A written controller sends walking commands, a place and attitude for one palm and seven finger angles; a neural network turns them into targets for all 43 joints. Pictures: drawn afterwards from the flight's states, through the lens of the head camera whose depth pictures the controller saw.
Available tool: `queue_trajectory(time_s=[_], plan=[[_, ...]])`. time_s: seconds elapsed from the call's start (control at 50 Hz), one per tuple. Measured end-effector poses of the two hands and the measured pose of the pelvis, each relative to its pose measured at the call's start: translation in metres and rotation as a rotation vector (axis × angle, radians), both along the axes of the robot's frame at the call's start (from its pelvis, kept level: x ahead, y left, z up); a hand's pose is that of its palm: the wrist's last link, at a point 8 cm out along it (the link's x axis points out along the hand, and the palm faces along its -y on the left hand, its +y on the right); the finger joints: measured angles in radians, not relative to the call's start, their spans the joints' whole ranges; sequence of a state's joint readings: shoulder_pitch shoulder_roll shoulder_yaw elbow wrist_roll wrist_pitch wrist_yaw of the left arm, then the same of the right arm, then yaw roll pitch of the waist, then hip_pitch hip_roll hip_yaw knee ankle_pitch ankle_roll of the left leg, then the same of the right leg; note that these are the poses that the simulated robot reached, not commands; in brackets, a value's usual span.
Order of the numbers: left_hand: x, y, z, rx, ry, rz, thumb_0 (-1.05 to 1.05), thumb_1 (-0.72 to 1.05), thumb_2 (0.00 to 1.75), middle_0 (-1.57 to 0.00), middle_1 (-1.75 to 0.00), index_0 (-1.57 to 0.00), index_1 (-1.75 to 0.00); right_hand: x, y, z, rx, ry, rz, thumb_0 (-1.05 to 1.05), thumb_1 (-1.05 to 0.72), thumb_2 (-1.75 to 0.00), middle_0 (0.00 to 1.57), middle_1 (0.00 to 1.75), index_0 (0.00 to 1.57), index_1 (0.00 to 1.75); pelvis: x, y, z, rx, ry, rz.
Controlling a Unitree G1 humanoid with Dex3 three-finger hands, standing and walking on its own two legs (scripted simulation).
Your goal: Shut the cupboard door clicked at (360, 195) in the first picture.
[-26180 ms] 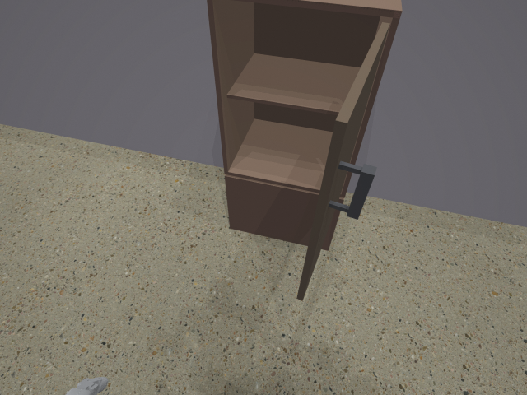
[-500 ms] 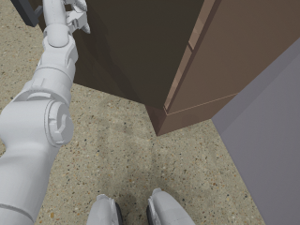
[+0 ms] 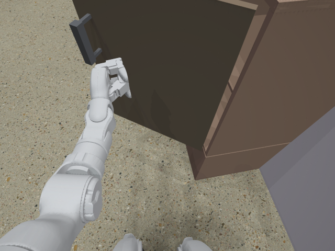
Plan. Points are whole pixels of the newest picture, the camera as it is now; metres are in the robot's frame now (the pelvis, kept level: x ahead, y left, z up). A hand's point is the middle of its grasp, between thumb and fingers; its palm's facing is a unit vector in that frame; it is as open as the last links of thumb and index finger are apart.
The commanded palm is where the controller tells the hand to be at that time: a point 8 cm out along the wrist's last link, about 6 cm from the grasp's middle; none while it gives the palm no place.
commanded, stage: pull the fist back off the door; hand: left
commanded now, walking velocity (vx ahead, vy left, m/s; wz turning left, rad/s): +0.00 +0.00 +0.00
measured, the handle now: (88, 40) +0.66 +0.17 +0.10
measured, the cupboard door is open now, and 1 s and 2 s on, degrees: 54 54 54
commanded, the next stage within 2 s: draw the hand back to the body in 0.04 s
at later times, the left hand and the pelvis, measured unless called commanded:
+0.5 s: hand (86, 104) +0.41 +0.14 +0.12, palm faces -0.01 -1.00 +0.00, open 3.1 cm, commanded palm +0.38 +0.18 +0.14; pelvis +0.00 +0.02 +0.03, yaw -2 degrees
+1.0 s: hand out of the picture +0.27 +0.24 +0.18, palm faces +0.19 -0.95 -0.23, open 3.6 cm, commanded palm +0.22 +0.28 +0.20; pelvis -0.01 +0.04 +0.06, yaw +0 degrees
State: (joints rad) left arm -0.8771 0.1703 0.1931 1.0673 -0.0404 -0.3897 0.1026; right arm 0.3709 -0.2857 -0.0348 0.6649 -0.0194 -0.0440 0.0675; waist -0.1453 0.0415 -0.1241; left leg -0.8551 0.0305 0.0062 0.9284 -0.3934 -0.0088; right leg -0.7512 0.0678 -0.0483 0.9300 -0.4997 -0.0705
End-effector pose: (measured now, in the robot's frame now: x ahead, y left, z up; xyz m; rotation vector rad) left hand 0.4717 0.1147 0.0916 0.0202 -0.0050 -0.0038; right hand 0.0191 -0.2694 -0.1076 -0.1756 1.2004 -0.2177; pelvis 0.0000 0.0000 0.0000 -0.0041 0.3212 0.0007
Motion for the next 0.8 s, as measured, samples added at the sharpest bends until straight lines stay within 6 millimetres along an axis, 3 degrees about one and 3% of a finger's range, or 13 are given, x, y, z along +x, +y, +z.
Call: queue_trajectory(time_s=[0.12,0.26,0.34,0.44,0.52,0.62,0.72,0.8], plan=[[0.001,-0.004,0.014,0.053,-0.001,-0.039,0.02,0.9,0.9,-1.3,-1.5,-1.3,-1.5,0.022,0.005,-0.006,0.018,-0.052,0.01,0.0,-0.91,-0.9,0.19,0.3,0.2,0.3,-0.005,-0.001,-0.001,0.002,-0.013,0.011],[0.005,0.007,0.015,-0.049,0.058,0.003,0.02,0.9,0.9,-1.3,-1.5,-1.3,-1.5,0.009,0.018,-0.002,0.036,-0.048,-0.018,0.0,-0.91,-0.9,0.2,0.3,0.2,0.3,-0.006,0.002,0.004,0.007,-0.017,-0.008],[-0.014,0.032,0.027,-0.003,-0.045,0.017,0.02,0.9,0.9,-1.3,-1.5,-1.29,-1.5,-0.003,0.025,0.001,0.059,-0.044,-0.044,0.0,-0.91,-0.9,0.2,0.3,0.2,0.3,-0.001,0.006,0.01,0.012,-0.041,-0.032],[-0.053,0.064,0.027,0.022,-0.007,0.002,0.01,0.9,0.9,-1.29,-1.5,-1.29,-1.5,-0.002,0.032,0.008,0.074,-0.043,-0.057,0.0,-0.91,-0.9,0.2,0.3,0.2,0.3,0.004,0.011,0.019,0.006,-0.106,-0.035],[-0.086,0.079,0.034,-0.024,-0.01,-0.01,0.02,0.9,0.9,-1.3,-1.5,-1.3,-1.5,0.021,0.033,0.021,0.041,-0.116,-0.041,0.01,-0.91,-0.9,0.2,0.3,0.2,0.3,0.004,0.018,0.026,-0.007,-0.163,-0.023],[-0.117,0.087,0.055,-0.007,-0.091,-0.046,0.02,0.9,0.9,-1.3,-1.5,-1.29,-1.5,0.067,0.039,0.04,0.002,-0.284,0.012,0.01,-0.91,-0.9,0.2,0.3,0.2,0.3,-0.002,0.027,0.03,-0.016,-0.218,-0.009],[-0.146,0.102,0.069,0.06,-0.092,-0.035,0.02,0.9,0.9,-1.25,-1.45,-1.25,-1.45,0.112,0.054,0.063,0.011,-0.441,0.052,0.01,-0.91,-0.9,0.2,0.3,0.2,0.3,-0.008,0.034,0.035,-0.012,-0.267,-0.015],[-0.177,0.117,0.078,0.135,-0.095,0.015,0.02,0.9,0.9,-1.17,-1.36,-1.17,-1.37,0.137,0.072,0.083,0.026,-0.511,0.076,0.01,-0.91,-0.9,0.2,0.3,0.2,0.3,-0.01,0.038,0.044,-0.01,-0.303,-0.018]])
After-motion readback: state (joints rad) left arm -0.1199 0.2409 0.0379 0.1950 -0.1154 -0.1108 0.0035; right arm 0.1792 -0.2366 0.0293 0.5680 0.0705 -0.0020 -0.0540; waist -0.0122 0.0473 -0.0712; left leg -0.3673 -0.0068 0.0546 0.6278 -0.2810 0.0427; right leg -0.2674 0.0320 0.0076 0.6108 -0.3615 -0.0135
